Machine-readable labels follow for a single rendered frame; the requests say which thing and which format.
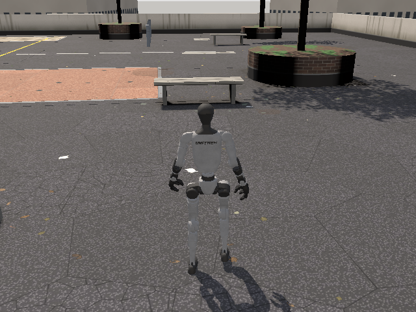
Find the right robot hand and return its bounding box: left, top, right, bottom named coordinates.
left=234, top=184, right=249, bottom=200

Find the robot right forearm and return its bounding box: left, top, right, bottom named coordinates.
left=232, top=157, right=247, bottom=186

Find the robot left forearm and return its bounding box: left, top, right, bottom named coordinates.
left=170, top=158, right=182, bottom=181

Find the left robot hand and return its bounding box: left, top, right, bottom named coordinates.
left=168, top=179, right=184, bottom=192

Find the left robot upper arm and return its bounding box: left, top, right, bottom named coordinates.
left=175, top=132, right=193, bottom=167

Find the robot left foot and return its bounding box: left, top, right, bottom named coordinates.
left=188, top=257, right=198, bottom=274

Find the right robot upper arm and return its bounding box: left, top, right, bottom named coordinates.
left=220, top=131, right=238, bottom=168

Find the humanoid robot torso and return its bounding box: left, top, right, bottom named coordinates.
left=192, top=128, right=222, bottom=195

